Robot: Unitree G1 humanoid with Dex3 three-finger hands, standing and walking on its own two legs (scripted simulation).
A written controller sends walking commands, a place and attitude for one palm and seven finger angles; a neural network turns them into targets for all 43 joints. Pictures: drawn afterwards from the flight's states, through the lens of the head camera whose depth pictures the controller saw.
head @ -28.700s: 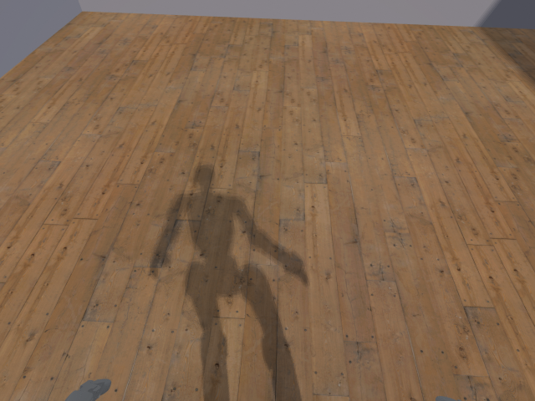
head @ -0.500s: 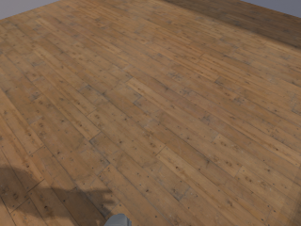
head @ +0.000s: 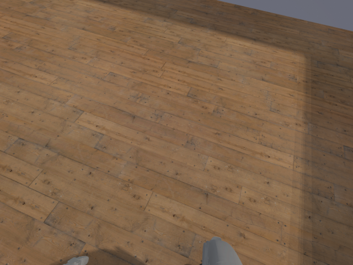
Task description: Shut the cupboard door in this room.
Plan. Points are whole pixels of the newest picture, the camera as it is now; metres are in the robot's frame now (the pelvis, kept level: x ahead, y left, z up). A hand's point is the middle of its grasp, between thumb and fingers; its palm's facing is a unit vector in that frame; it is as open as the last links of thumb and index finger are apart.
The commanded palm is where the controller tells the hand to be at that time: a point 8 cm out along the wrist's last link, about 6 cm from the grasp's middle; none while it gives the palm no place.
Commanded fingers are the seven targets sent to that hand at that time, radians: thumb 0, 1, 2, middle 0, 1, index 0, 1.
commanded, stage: walk around to get in front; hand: left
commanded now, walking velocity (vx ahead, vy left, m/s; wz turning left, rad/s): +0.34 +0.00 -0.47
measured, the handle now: out of the picture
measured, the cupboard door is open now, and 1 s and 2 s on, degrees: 78 78 78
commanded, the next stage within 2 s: walk to a spot facing it in 0.74 s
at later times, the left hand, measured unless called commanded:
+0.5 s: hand (132, 200) +0.31 +0.14 -0.16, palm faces -0.14 -0.95 -0.26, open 7.2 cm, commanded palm none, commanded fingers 0.00 0.90 0.90 -0.20 -0.30 -0.20 -0.30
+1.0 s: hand (153, 136) +0.55 +0.10 -0.17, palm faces -0.26 -0.95 -0.18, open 7.3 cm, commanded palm none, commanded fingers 0.00 0.90 0.90 -0.20 -0.30 -0.20 -0.30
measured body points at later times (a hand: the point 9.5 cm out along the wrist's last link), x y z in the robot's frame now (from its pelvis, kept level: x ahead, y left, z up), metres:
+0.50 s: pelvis +0.23 -0.06 +0.00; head +0.26 -0.08 +0.45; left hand +0.31 +0.19 -0.14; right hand +0.29 -0.30 -0.15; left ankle +0.34 +0.10 -0.67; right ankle +0.17 -0.10 -0.74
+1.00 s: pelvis +0.44 -0.06 +0.00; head +0.48 -0.05 +0.45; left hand +0.56 +0.15 -0.16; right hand +0.36 -0.29 -0.14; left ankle +0.43 +0.04 -0.74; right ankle +0.46 -0.22 -0.68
